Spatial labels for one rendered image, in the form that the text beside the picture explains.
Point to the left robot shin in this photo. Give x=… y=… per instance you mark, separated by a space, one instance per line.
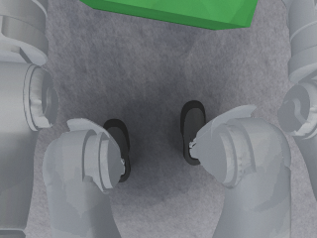
x=78 y=124

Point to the robot right foot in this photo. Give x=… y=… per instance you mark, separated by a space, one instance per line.
x=192 y=119

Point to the left robot forearm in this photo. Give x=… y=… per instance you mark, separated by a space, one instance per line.
x=23 y=31

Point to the carton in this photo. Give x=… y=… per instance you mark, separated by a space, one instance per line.
x=206 y=14

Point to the right robot upper arm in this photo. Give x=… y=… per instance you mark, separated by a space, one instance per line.
x=297 y=117

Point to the right robot forearm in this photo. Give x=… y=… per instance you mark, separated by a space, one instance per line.
x=301 y=20

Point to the left robot upper arm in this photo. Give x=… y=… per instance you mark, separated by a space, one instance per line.
x=28 y=103

